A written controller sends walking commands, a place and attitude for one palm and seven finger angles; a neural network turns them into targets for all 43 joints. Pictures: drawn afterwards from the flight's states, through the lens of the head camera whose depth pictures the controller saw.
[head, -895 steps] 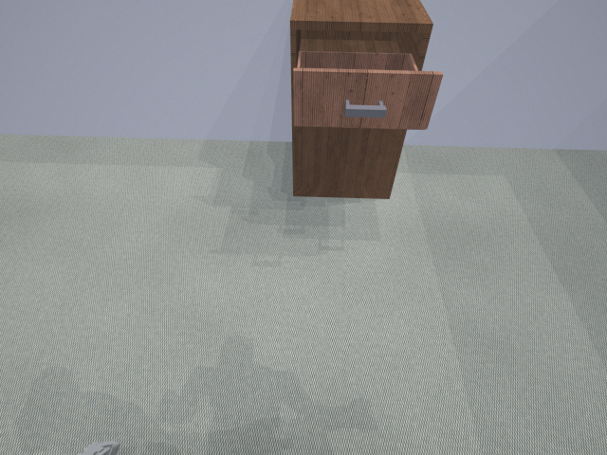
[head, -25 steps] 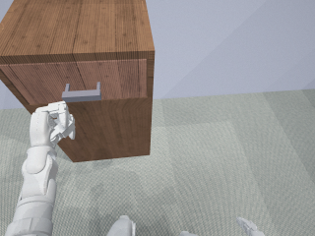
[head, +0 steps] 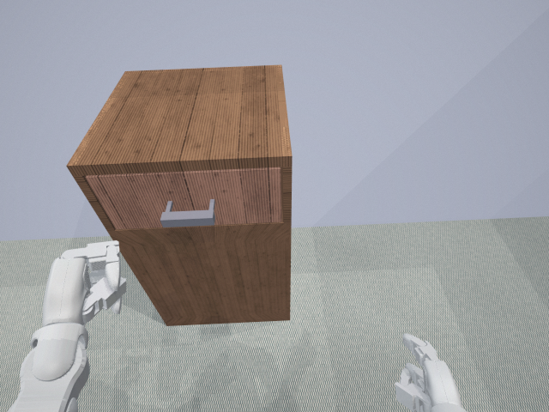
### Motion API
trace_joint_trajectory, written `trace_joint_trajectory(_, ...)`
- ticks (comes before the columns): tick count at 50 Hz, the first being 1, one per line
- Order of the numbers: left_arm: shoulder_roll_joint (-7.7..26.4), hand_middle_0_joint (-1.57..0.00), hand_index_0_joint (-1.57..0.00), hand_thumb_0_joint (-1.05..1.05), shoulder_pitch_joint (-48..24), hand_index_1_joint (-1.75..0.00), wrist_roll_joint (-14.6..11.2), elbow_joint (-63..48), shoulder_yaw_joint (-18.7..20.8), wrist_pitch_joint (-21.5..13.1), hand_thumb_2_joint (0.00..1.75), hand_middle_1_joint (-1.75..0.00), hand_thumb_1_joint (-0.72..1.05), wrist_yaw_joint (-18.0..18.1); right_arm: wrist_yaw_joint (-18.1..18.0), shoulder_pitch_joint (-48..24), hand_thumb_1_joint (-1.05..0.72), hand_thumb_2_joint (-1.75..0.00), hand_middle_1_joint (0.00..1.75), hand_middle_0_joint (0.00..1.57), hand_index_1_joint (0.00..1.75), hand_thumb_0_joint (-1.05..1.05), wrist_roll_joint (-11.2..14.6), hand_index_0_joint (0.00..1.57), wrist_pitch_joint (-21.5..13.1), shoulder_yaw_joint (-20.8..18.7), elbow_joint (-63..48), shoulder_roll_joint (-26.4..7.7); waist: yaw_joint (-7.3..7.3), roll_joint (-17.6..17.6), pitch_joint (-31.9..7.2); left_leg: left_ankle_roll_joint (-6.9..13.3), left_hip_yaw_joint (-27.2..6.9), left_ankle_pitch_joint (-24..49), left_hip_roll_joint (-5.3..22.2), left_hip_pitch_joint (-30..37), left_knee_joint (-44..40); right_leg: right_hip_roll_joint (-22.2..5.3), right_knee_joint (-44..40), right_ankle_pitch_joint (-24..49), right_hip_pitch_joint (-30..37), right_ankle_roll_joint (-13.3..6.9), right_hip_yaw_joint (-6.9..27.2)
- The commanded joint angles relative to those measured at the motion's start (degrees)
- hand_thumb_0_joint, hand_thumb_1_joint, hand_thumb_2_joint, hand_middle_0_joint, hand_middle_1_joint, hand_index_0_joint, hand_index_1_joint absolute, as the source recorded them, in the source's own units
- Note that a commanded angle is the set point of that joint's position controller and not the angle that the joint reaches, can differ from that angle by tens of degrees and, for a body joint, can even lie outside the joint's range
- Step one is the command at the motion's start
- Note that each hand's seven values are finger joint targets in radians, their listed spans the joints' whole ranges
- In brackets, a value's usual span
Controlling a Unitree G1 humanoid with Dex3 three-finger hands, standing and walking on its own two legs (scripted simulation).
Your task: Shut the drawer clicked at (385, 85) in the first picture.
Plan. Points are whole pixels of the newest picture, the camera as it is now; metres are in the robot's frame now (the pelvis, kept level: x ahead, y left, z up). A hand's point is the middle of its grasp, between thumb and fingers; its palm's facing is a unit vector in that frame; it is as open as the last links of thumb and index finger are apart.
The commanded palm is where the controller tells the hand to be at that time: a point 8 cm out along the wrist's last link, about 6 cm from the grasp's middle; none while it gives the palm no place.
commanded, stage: draw the hand back to the body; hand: left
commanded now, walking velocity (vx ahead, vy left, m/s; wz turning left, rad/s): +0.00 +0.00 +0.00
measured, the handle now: (189, 211) +0.54 +0.25 -0.09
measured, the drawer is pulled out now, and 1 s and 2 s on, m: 0.00 0.00 0.00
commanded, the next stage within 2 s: step back with the hand held close in 0.48 s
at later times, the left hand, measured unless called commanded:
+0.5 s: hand (78, 301) +0.19 +0.23 +0.16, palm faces +0.39 -0.83 -0.39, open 3.2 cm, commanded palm +0.14 +0.27 +0.18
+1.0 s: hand (64, 320) +0.17 +0.23 +0.16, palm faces +0.25 -0.82 -0.51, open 3.2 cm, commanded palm +0.11 +0.28 +0.18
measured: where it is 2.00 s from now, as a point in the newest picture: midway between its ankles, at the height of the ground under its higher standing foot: outside the picture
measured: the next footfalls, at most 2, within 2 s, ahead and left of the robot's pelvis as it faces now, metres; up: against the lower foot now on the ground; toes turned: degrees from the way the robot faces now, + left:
right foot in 1.90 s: -0.24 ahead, -0.07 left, +0.00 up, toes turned -3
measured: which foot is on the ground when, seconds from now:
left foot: down 0.00-1.00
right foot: down 0.00-1.00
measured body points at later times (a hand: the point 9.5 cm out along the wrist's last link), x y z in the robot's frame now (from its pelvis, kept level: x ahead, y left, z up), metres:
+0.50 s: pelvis +0.01 -0.01 +0.00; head +0.00 -0.04 +0.45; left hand +0.16 +0.27 +0.18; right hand +0.21 -0.23 -0.08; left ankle +0.03 +0.12 -0.73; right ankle -0.06 -0.12 -0.73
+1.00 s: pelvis -0.02 +0.00 +0.00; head +0.01 +0.00 +0.45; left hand +0.15 +0.28 +0.19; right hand +0.15 -0.24 -0.08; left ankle +0.03 +0.12 -0.73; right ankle -0.06 -0.12 -0.73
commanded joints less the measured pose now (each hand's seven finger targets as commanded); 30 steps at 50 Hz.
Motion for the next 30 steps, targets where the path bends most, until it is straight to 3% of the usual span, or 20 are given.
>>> trace_joint_trajectory(1, 9.8, -1.40, -1.40, 0.00, -1.7, -1.60, -0.4, -18.7, 7.4, -3.3, 0.90, -1.60, 0.90, 0.4, -0.2, -6.3, -0.90, -0.90, 0.30, 0.20, 0.30, 0.00, -0.5, 0.20, -4.2, -3.2, -8.3, -6.4, 0.01, 0.0, -6.2, 2.0, -0.5, 12.0, -0.1, 14.3, -5.2, 0.9, -7.7, 19.3, -3.5, -0.9, -0.7)
trace_joint_trajectory(4, 10.7, -1.40, -1.40, 0.00, 2.2, -1.60, -0.2, -24.3, 9.5, -3.8, 0.90, -1.60, 0.90, 0.6, 0.1, -6.4, -0.90, -0.90, 0.30, 0.20, 0.30, 0.00, -0.8, 0.20, -5.3, -3.5, -8.1, -6.1, 0.50, 0.9, -6.7, 1.9, -0.1, 14.5, -0.1, 15.8, -5.5, 0.7, -8.2, 21.6, -2.2, -0.8, -0.9)
trace_joint_trajectory(5, 11.8, -1.40, -1.40, 0.00, 4.3, -1.60, -0.3, -24.5, 10.8, -3.8, 0.90, -1.60, 0.90, 0.5, 0.2, -6.6, -0.90, -0.90, 0.30, 0.20, 0.30, 0.00, -1.1, 0.20, -5.7, -3.7, -7.9, -6.3, 0.76, -0.4, -4.8, 2.1, 0.1, 14.3, -0.3, 15.5, -5.5, 1.0, -9.6, 21.8, -2.9, -0.6, -0.7)
trace_joint_trajectory(6, 10.4, -1.40, -1.40, 0.00, 4.9, -1.60, -0.5, -26.8, 9.9, -3.9, 0.90, -1.60, 0.90, 0.5, 0.3, -6.3, -0.90, -0.90, 0.30, 0.20, 0.30, 0.00, -0.9, 0.20, -5.9, -3.5, -8.0, -5.9, 0.46, 0.8, -5.5, 2.0, 0.0, 14.6, -0.2, 15.7, -5.7, 0.6, -8.8, 22.0, -1.7, -0.7, -0.8)
trace_joint_trajectory(11, 11.1, -1.40, -1.40, 0.00, 10.7, -1.60, -0.4, -32.2, 12.3, -5.2, 0.90, -1.60, 0.90, 0.6, 0.5, -6.2, -0.90, -0.90, 0.30, 0.20, 0.30, 0.00, -1.0, 0.20, -7.7, -4.1, -7.9, -5.7, 0.95, -0.4, -4.4, 2.1, 0.3, 14.7, -0.1, 16.1, -5.4, 0.6, -9.3, 22.4, -1.8, -0.5, -0.9)
trace_joint_trajectory(13, 11.1, -1.40, -1.40, 0.00, 13.0, -1.60, -0.4, -33.9, 13.2, -5.7, 0.90, -1.60, 0.90, 0.7, 0.6, -6.3, -0.90, -0.90, 0.30, 0.20, 0.30, 0.00, -0.9, 0.20, -8.3, -4.2, -8.0, -5.5, 1.33, 0.8, -4.1, 2.0, 0.3, 15.0, 0.1, 16.1, -5.2, 0.5, -8.9, 22.7, -2.1, -0.5, -1.0)
trace_joint_trajectory(15, 11.9, -1.40, -1.40, 0.00, 15.0, -1.60, -0.5, -35.0, 14.9, -6.2, 0.90, -1.60, 0.90, 0.6, 0.5, -6.6, -0.90, -0.90, 0.30, 0.20, 0.30, 0.00, -0.9, 0.20, -8.9, -4.5, -7.7, -5.4, 1.70, -1.0, -2.7, 1.9, 0.4, 13.9, 0.0, 15.6, -5.0, 0.8, -10.1, 22.1, -2.8, -0.5, -0.9)
trace_joint_trajectory(16, 9.8, -1.40, -1.40, 0.00, 15.7, -1.60, -0.6, -32.1, 13.5, -6.0, 0.90, -1.60, 0.90, 0.5, 0.5, -6.2, -0.90, -0.90, 0.30, 0.20, 0.30, 0.00, -0.9, 0.20, -8.8, -4.4, -7.3, -5.3, 1.13, -2.1, -1.0, 2.0, 0.5, 13.0, 0.2, 14.8, -5.2, 0.6, -9.4, 21.5, -3.1, -0.3, -1.1)
trace_joint_trajectory(20, 9.1, -1.40, -1.40, 0.00, 13.8, -1.60, -0.5, -29.3, 13.1, -5.8, 0.90, -1.60, 0.90, 0.3, 0.2, -6.0, -0.90, -0.90, 0.30, 0.20, 0.30, 0.00, -0.8, 0.20, -8.3, -5.0, -7.0, -5.7, 0.91, -4.2, 0.5, 2.3, 0.9, 11.3, 0.2, 14.5, -4.9, 0.5, -10.3, 20.2, -4.6, 0.1, -0.6)
trace_joint_trajectory(25, 10.9, -1.40, -1.40, 0.00, 12.5, -1.60, -0.3, -33.1, 13.9, -6.5, 0.90, -1.60, 0.90, 0.6, 0.1, -6.2, -0.90, -0.90, 0.30, 0.20, 0.30, 0.00, -1.0, 0.20, -9.0, -4.7, -7.5, -5.5, 1.73, -0.6, -3.3, 2.3, 0.7, 13.7, -0.1, 15.2, -4.3, -0.1, -8.8, 23.2, -2.3, -0.2, -0.3)
trace_joint_trajectory(30, 11.2, -1.40, -1.40, 0.00, 13.4, -1.60, -0.3, -33.8, 14.5, -6.5, 0.90, -1.60, 0.90, 0.9, 0.1, -6.3, -0.90, -0.90, 0.30, 0.20, 0.30, 0.00, -0.9, 0.20, -9.8, -4.6, -7.5, -5.0, 1.95, 0.0, -2.4, 2.1, 0.7, 14.3, 0.0, 14.7, -3.8, -0.2, -8.6, 24.5, -2.5, -0.3, -0.2)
